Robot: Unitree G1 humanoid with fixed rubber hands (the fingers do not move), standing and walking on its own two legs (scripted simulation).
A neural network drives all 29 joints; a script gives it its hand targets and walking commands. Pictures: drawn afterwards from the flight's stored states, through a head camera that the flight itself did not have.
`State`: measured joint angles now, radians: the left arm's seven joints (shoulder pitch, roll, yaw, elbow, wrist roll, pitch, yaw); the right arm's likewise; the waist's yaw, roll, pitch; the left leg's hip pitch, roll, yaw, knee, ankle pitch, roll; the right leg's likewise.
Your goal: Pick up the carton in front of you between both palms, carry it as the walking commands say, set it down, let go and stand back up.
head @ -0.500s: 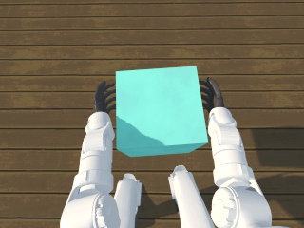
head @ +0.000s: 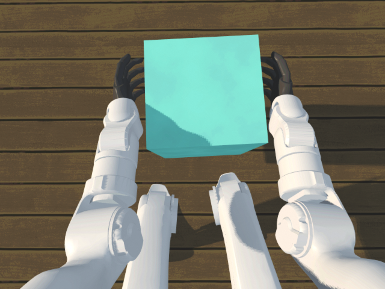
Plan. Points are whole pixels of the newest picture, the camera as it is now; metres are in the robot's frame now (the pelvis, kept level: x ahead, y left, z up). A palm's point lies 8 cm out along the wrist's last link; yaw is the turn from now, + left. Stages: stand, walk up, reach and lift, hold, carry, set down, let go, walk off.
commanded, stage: set down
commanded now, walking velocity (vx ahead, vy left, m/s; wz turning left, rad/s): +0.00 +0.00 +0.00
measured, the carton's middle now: (202, 109) +0.46 -0.06 -0.19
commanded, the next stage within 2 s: none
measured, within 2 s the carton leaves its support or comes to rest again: rests again in 1.62 s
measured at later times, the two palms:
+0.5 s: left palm (145, 105) +0.50 +0.08 -0.25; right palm (263, 102) +0.47 -0.22 -0.25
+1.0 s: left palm (143, 106) +0.51 +0.09 -0.26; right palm (259, 105) +0.47 -0.22 -0.27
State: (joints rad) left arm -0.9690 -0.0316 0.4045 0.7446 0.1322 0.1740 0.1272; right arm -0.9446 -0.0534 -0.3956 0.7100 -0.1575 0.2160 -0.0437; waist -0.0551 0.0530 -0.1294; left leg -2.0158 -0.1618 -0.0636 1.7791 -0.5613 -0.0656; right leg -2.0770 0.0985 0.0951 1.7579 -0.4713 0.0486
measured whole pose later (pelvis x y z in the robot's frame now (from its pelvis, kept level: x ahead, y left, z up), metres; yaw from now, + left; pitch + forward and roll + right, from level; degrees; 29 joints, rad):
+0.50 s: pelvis -0.01 +0.00 -0.10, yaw +1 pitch +43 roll +2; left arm -1.21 0.08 0.27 0.88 0.01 0.16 0.20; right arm -1.15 -0.19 -0.34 0.84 -0.03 0.18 -0.06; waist -0.09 0.05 0.12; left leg -2.26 -0.22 -0.06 2.10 -0.60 -0.10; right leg -2.31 0.08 0.07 2.08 -0.51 0.06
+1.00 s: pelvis -0.01 +0.01 -0.11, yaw +1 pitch +40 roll +0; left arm -1.28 0.11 0.29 1.04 0.04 0.11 0.17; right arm -1.22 -0.21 -0.36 0.99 -0.07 0.15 -0.03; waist -0.09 0.07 0.17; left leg -2.26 -0.20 -0.04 2.17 -0.61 -0.07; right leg -2.29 0.06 0.06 2.13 -0.53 0.06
